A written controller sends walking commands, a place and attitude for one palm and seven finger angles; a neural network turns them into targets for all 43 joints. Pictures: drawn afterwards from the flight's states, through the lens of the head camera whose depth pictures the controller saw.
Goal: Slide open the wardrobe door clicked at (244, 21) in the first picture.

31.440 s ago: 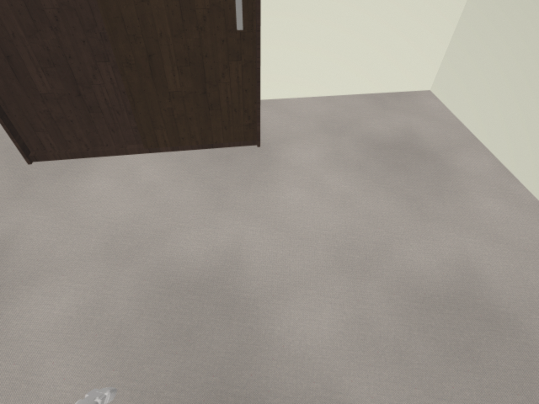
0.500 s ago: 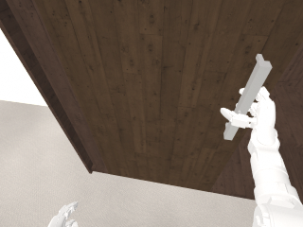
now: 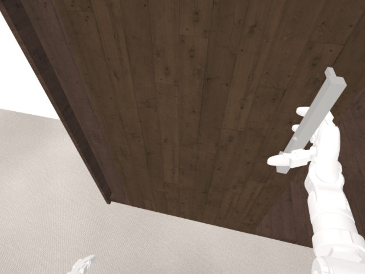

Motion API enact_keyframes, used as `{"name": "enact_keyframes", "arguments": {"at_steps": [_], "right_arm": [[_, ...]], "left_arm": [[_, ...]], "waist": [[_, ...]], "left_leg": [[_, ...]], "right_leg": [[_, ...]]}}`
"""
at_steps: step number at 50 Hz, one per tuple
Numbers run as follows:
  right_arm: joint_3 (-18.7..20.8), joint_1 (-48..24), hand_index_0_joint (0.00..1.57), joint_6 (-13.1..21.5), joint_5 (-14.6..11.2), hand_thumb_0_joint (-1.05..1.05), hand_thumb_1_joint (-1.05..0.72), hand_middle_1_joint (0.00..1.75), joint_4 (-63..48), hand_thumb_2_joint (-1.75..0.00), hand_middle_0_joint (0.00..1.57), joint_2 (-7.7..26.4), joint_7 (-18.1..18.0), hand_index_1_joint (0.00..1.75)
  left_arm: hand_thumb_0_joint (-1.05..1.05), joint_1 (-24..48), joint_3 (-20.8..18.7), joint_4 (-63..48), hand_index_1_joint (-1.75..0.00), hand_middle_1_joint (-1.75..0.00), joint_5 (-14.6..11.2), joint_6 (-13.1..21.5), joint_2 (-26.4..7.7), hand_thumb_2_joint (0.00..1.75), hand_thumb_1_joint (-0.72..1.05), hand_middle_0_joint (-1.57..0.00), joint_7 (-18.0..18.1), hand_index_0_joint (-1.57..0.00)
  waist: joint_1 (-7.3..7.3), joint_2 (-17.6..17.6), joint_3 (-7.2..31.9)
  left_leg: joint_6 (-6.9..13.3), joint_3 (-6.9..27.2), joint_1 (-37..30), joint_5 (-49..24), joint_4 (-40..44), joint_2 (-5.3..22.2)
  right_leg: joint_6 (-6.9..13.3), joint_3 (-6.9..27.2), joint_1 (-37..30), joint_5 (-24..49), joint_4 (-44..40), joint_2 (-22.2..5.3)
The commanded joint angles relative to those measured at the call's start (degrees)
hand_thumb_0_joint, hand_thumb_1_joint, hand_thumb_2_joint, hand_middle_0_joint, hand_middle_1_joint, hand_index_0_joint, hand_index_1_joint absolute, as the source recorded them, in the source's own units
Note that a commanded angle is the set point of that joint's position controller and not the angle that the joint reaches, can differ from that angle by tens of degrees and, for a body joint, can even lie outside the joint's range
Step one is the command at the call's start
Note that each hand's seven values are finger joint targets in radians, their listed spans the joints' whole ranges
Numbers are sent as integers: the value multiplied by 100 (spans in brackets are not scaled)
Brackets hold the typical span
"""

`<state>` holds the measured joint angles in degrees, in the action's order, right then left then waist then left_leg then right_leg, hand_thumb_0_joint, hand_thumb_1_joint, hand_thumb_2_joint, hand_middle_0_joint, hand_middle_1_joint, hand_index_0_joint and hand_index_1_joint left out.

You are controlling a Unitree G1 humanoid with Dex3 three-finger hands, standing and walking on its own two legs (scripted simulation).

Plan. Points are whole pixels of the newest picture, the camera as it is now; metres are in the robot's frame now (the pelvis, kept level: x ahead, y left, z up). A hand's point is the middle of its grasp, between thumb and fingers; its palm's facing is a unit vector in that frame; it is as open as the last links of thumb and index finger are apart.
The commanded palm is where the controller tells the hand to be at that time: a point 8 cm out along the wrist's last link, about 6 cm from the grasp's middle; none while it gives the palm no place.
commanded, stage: slip the hand off the handle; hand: right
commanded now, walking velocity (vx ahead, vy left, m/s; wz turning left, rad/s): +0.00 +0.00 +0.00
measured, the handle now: (301, 127) +0.45 -0.24 +0.10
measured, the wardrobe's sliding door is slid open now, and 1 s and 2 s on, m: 0.49 0.49 0.49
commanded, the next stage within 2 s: draw the hand back to the body in 1.20 s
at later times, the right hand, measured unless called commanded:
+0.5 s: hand (340, 150) +0.38 -0.30 +0.11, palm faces +0.38 +0.91 -0.18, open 14.5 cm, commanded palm +0.34 -0.33 +0.11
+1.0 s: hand (341, 184) +0.29 -0.28 +0.10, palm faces +0.37 +0.91 -0.18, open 14.7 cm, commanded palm +0.26 -0.31 +0.11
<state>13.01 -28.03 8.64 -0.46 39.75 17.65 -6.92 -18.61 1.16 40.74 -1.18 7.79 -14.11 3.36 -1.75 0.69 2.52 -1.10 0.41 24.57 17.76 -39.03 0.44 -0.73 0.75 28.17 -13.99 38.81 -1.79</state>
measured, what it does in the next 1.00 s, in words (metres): stands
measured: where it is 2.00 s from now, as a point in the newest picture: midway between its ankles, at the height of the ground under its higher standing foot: outside the picture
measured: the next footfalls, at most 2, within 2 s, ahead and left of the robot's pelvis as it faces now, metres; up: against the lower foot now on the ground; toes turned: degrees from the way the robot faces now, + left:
none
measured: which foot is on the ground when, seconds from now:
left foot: down 0.00-1.00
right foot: down 0.00-1.00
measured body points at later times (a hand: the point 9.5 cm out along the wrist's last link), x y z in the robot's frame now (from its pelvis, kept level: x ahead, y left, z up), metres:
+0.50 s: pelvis +0.03 +0.00 +0.00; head +0.05 +0.00 +0.45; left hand +0.17 +0.26 -0.09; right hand +0.35 -0.35 +0.12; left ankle +0.03 +0.13 -0.72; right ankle +0.06 -0.13 -0.72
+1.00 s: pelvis +0.02 +0.00 +0.00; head +0.01 +0.01 +0.45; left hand +0.20 +0.22 -0.08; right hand +0.27 -0.32 +0.11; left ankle +0.03 +0.13 -0.72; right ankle +0.06 -0.13 -0.72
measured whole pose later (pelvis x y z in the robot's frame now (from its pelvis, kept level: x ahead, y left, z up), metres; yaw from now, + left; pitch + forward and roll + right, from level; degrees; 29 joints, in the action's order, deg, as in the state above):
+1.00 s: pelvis +0.02 +0.00 +0.00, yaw -2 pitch +1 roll +1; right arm 17.1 -1.0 1.1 -7.0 9.8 18.4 1.2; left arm -13.3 2.6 36.8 -1.4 11.2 -13.8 6.1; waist 3.0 2.2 3.0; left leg -1.0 -1.4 20.2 20.0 -39.3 0.8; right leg -1.0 2.5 25.2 -16.3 40.5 -1.3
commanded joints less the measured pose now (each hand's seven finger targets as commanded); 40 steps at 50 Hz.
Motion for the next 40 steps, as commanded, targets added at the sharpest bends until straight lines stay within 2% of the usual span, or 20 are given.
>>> {"name": "enact_keyframes", "arguments": {"at_steps": [1, 3, 6, 8, 10, 14, 19, 20, 21, 23, 24, 25, 26, 27, 29, 30, 35, 37, 38, 40], "right_arm": [[371, -2290, 25, 64, -2, 0, 55, 115, -1279, -20, 25, 1445, -72, 115], [663, -1918, 25, -16, -59, 0, 55, 115, -1341, -20, 25, 1696, -13, 115], [821, -1623, 25, -168, -184, 0, 55, 115, -1412, -20, 25, 1763, 117, 115], [1073, -1399, 25, -226, -212, 0, 55, 115, -1550, -20, 25, 1984, 172, 115], [1152, -1058, 25, -315, -262, 0, 55, 115, -1595, -20, 25, 1974, 237, 115], [1342, -909, 25, -320, -237, 0, 55, 115, -1923, -20, 25, 2208, 356, 115], [1191, -1055, 25, -15, -354, 0, 55, 115, -2471, -20, 25, 2109, 791, 115], [943, -1235, 25, 53, -392, 0, 55, 115, -2568, -20, 25, 1902, 908, 115], [848, -1224, 25, 64, -460, 0, 55, 115, -2493, -20, 25, 1788, 1014, 115], [972, -1138, 25, 70, -592, 0, 55, 115, -2311, -20, 25, 1922, 1197, 115], [1093, -1108, 25, 39, -619, 0, 55, 115, -2203, -20, 25, 2082, 1269, 115], [967, -1109, 25, -8, -632, 0, 55, 115, -2127, -20, 25, 1961, 1347, 115], [828, -892, 25, -72, -681, 0, 55, 115, -2121, -20, 25, 1746, 1411, 115], [842, -710, 25, -118, -696, 0, 55, 115, -2176, -20, 25, 1743, 1443, 115], [955, -180, 25, -160, -726, 0, 55, 115, -2504, -20, 25, 1791, 1420, 115], [869, -15, 25, -169, -741, 0, 55, 115, -2723, -20, 25, 1626, 1378, 115], [1335, 1080, 25, -94, -723, 0, 55, 115, -3748, -20, 25, 1797, 937, 115], [1316, 1307, 25, -113, -691, 0, 55, 115, -4001, -20, 25, 1690, 790, 115], [1325, 1406, 25, -130, -693, 0, 55, 115, -4081, -20, 25, 1698, 719, 115], [1173, 1182, 25, -218, -656, 0, 55, 115, -4168, -20, 25, 1564, 651, 115]], "left_arm": [[0, 342, -313, -808, -30, -30, -10, 281, -866, 90, 90, -20, 98, -20], [0, 333, -313, -820, -30, -30, -1, 224, -885, 90, 90, -20, 131, -20], [0, 366, -303, -877, -30, -30, -35, 153, -841, 90, 90, -20, 160, -20], [0, 396, -295, -923, -30, -30, -22, 101, -842, 90, 90, -20, 181, -20], [0, 453, -284, -1004, -30, -30, -46, 35, -796, 90, 90, -20, 192, -20], [0, 470, -290, -1072, -30, -30, -46, -40, -796, 90, 90, -20, 207, -20], [0, 405, -341, -1060, -30, -30, -42, 35, -824, 90, 90, -20, 222, -20], [0, 394, -335, -1044, -30, -30, -48, 76, -822, 90, 90, -20, 226, -20], [0, 359, -348, -1004, -30, -30, -52, 121, -833, 90, 90, -20, 233, -20], [0, 282, -365, -945, -30, -30, -69, 179, -898, 90, 90, -20, 279, -20], [0, 259, -374, -889, -30, -30, -85, 181, -930, 90, 90, -20, 291, -20], [0, 275, -364, -891, -30, -30, -100, 197, -925, 90, 90, -20, 300, -20], [0, 286, -363, -933, -30, -30, -109, 228, -908, 90, 90, -20, 291, -20], [0, 303, -376, -957, -30, -30, -129, 257, -914, 90, 90, -20, 279, -20], [0, 332, -390, -1064, -30, -30, -120, 317, -913, 90, 90, -20, 241, -20], [0, 380, -380, -1120, -30, -30, -110, 336, -884, 90, 90, -20, 209, -20], [0, 587, -355, -1314, -30, -30, -30, 419, -814, 90, 90, -20, 81, -20], [0, 709, -326, -1345, -30, -30, -24, 436, -780, 90, 90, -20, 58, -20], [0, 739, -302, -1367, -30, -30, -20, 447, -782, 90, 90, -20, 71, -20], [0, 855, -269, -1319, -30, -30, -22, 457, -765, 90, 90, -20, 112, -20]], "waist": [[61, -103, 1332], [170, -127, 1438], [213, -259, 1449], [307, -251, 1486], [355, -171, 1410], [333, -20, 1403], [189, 392, 1698], [99, 511, 1678], [57, 496, 1650], [6, 262, 1525], [45, 226, 1527], [31, 263, 1458], [105, 266, 1488], [148, 290, 1502], [316, 342, 1769], [360, 368, 1794], [575, 249, 1736], [565, 334, 1457], [545, 214, 1290], [421, 282, 986]], "left_leg": [[179, -130, -71, 128, 909, -108], [199, -126, -286, -247, 881, -110], [170, -123, -441, -638, 864, -90], [177, -107, -615, -931, 826, -90], [169, -114, -664, -1130, 811, -74], [184, -112, -713, -1452, 751, -94], [209, -124, -588, -1685, 635, -170], [213, -138, -472, -1651, 626, -181], [209, -157, -345, -1562, 640, -197], [203, -169, -289, -1515, 671, -221], [207, -179, -288, -1487, 661, -206], [207, -194, -203, -1368, 670, -196], [215, -223, -239, -1331, 663, -188], [229, -246, -223, -1278, 662, -192], [245, -281, -394, -1363, 589, -197], [243, -301, -413, -1394, 566, -197], [237, -374, -609, -1494, 420, -215], [235, -386, -478, -1203, 443, -220], [231, -395, -454, -1052, 482, -238], [216, -359, -239, -665, 578, -215]], "right_leg": [[265, -90, -876, -488, -693, 195], [270, -118, -909, -64, -624, 194], [254, -182, -897, 244, -578, 207], [266, -204, -866, 477, -538, 222], [251, -263, -853, 603, -542, 237], [265, -279, -923, 888, -496, 221], [278, -234, -1267, 1218, -349, 198], [268, -204, -1368, 1230, -324, 195], [269, -176, -1425, 1181, -300, 193], [294, -145, -1332, 1115, -259, 191], [275, -103, -1298, 1077, -300, 187], [265, -83, -1294, 984, -318, 196], [256, -62, -1269, 962, -345, 210], [247, -30, -1306, 972, -367, 196], [239, -5, -1370, 1161, -356, 199], [233, 2, -1398, 1230, -365, 205], [204, 15, -1244, 1429, -396, 187], [180, 6, -1152, 1142, -461, 172], [203, 19, -1053, 984, -485, 172], [203, 6, -989, 492, -559, 166]]}}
